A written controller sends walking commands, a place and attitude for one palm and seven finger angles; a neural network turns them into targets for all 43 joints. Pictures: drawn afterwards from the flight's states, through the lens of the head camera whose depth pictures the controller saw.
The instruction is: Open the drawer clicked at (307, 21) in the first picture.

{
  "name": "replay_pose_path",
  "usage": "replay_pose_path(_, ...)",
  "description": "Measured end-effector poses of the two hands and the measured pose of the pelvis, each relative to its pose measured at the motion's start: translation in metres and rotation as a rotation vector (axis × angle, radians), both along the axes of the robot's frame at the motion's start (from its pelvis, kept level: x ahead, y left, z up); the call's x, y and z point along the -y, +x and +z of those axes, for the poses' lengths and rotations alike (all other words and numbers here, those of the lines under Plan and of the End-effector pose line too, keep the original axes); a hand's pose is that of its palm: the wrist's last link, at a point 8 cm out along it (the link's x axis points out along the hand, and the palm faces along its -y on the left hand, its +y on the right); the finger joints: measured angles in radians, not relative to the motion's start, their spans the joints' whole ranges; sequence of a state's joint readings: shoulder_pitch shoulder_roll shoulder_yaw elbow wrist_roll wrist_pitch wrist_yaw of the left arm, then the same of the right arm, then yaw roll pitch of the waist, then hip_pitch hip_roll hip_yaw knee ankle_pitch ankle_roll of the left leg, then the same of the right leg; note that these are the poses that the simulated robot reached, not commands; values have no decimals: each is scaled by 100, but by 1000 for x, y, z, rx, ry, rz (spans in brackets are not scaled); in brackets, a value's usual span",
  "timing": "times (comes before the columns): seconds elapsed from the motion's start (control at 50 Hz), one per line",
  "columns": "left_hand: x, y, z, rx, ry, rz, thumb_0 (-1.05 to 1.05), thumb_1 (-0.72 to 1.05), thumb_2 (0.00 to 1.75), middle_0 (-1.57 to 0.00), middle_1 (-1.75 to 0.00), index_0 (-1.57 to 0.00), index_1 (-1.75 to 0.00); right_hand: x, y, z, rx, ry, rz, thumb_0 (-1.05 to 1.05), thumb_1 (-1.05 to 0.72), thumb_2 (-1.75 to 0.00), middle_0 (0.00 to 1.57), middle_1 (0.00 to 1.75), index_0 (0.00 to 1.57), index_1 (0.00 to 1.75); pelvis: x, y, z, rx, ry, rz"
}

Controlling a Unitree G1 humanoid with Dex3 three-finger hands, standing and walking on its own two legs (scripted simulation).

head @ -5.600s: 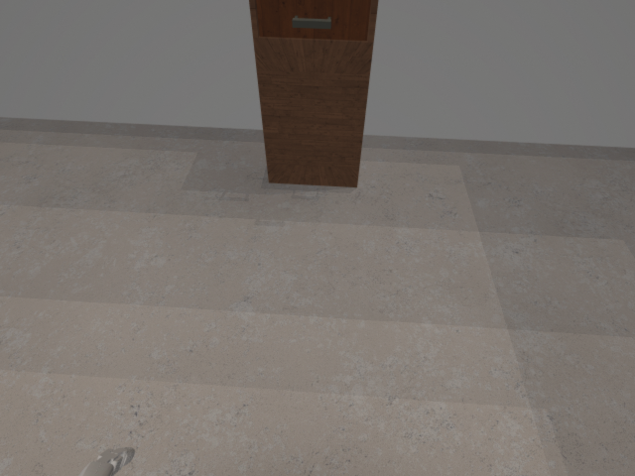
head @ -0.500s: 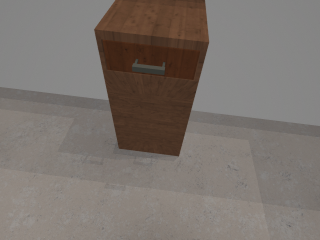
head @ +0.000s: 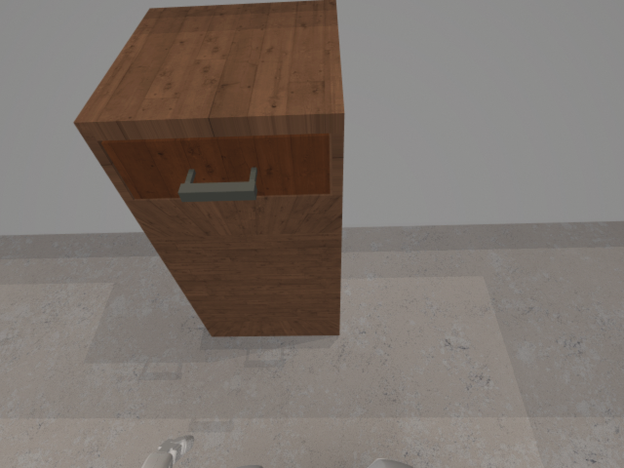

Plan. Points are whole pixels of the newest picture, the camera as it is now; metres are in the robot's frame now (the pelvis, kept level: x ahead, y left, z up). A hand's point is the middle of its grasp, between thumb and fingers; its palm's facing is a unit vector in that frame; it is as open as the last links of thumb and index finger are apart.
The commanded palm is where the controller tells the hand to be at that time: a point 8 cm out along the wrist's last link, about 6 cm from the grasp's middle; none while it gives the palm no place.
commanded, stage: come to a stop and stand still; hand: left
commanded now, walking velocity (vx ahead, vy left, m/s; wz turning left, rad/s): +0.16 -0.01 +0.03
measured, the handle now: (220, 182) +0.57 +0.18 +0.00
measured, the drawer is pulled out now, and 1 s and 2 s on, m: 0.00 0.00 0.00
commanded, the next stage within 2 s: look again from close up in 1.68 s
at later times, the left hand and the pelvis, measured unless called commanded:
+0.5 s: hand out of the picture +0.07 +0.20 -0.17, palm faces +0.06 -0.98 -0.21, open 7.4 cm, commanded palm none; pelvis +0.05 +0.02 +0.01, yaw -2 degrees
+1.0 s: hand out of the picture +0.00 +0.12 -0.13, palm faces +0.05 -0.97 -0.24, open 7.3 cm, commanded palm none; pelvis +0.01 -0.05 +0.02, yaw -1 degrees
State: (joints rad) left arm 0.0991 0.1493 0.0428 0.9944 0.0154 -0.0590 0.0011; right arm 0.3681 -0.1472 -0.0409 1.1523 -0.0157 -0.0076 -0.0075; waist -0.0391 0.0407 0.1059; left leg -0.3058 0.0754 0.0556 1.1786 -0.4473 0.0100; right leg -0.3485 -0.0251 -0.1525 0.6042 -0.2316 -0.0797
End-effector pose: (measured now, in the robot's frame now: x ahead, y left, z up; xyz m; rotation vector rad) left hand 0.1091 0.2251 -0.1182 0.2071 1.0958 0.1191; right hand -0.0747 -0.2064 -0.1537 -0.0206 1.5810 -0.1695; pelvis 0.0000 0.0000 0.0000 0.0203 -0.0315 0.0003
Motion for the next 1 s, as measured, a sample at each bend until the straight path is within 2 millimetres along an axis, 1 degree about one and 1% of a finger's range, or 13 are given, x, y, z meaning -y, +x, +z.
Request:
replay_pose_path(0.04,5,-7,2,-41,-4,29,0,92,90,-20,-30,-20,-29,10,35,4,64,-17,19,1,-91,-90,20,30,20,30,3,11,6,-5,-5,3)
replay_pose_path(0.12,-2,-16,7,-97,22,70,-2,95,90,-21,-30,-20,-30,24,103,13,185,-46,59,0,-91,-90,19,30,20,30,7,31,14,-20,-12,6)
replay_pose_path(0.2,0,-28,2,-177,10,83,-1,94,90,-20,-30,-20,-29,26,157,18,268,-71,86,0,-92,-90,19,30,20,30,5,48,16,-22,-20,-10)
replay_pose_path(0.3,-3,-39,-12,-239,-28,126,0,92,90,-21,-30,-20,-29,17,202,21,323,-92,121,0,-92,-90,19,30,20,30,-6,62,10,-7,-34,-11)
replay_pose_path(0.34,-7,-41,-21,-254,-42,143,0,92,90,-21,-30,-20,-29,12,213,21,338,-103,137,0,-92,-90,19,30,20,30,-12,65,5,-1,-42,-5)
replay_pose_path(0.4,-14,-43,-27,-267,-47,151,0,91,90,-21,-30,-20,-29,2,220,26,351,-111,161,0,-91,-90,19,30,20,30,-16,63,4,6,-20,-17)
replay_pose_path(0.52,-24,-47,-19,-279,-16,125,0,91,90,-20,-30,-20,-29,-2,209,28,361,-106,153,0,-91,-90,20,30,20,30,-16,45,8,-13,-19,-32)
replay_pose_path(0.58,-26,-51,-15,-273,10,107,0,91,90,-20,-30,-20,-29,4,196,26,363,-99,131,0,-91,-90,20,30,21,30,-10,34,9,-23,-14,-39)
replay_pose_path(0.64,-22,-55,-10,-262,34,86,0,91,90,-20,-30,-20,-29,16,175,21,355,-89,106,0,-91,-90,20,30,21,30,-1,23,8,-27,-9,-43)
replay_pose_path(0.74,1,-67,-3,-217,67,64,0,91,90,-20,-30,-19,-29,44,128,5,303,-57,53,0,-91,-90,20,30,21,30,23,7,4,-12,3,-36)
replay_pose_path(0.84,33,-89,12,-225,40,78,0,91,90,-20,-30,-20,-29,65,85,12,200,-36,34,0,-91,-90,20,30,20,30,39,8,19,-17,26,-47)
replay_pose_path(0.92,51,-100,16,-257,11,80,0,91,90,-20,-30,-20,-29,77,60,18,144,-39,30,0,-91,-90,19,30,20,30,45,8,24,-31,37,-39)
replay_pose_path(1.0,56,-110,16,-279,5,120,1,91,90,-21,-30,-20,-30,82,49,19,65,-48,67,0,-91,-90,19,30,20,30,45,10,25,-41,33,-13)
